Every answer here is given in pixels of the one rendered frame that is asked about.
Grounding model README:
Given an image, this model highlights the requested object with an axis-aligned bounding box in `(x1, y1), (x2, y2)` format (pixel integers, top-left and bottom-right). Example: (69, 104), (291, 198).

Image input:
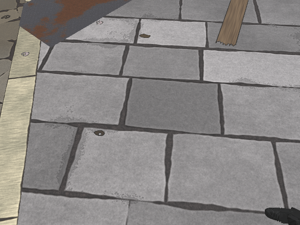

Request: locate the right robot hand
(264, 207), (300, 225)

